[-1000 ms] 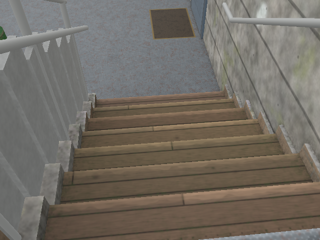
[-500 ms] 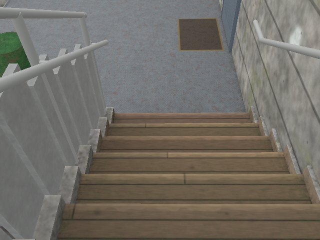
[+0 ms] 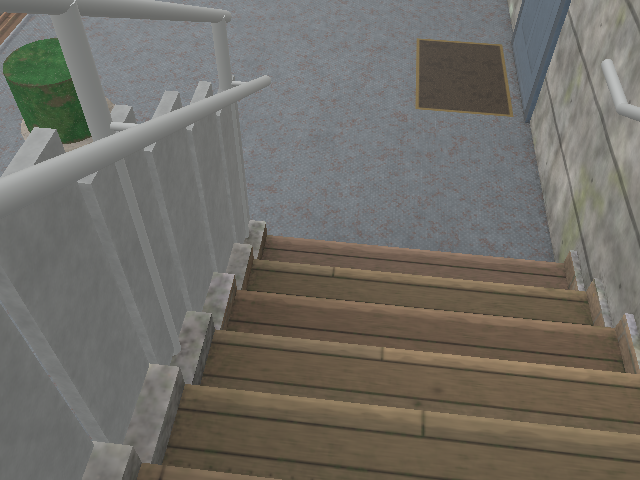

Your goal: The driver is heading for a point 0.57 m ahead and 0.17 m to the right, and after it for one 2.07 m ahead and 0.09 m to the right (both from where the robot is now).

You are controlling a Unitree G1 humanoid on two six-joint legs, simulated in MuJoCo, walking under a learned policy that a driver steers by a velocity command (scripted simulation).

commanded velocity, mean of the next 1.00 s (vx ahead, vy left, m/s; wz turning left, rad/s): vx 0.43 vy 0.00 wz -0.37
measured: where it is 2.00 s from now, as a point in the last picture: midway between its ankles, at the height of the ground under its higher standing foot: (431, 466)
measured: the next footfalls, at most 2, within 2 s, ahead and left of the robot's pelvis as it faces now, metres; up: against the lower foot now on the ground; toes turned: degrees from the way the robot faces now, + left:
right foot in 0.60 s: +0.43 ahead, -0.14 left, -0.17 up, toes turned -19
left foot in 1.06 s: +0.73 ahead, +0.01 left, -0.34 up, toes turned -24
